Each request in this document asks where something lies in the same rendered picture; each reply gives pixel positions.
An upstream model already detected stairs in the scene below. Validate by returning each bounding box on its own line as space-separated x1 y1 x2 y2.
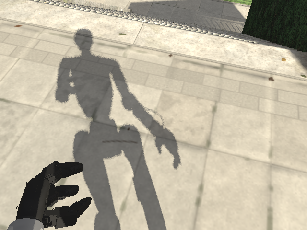
32 0 297 51

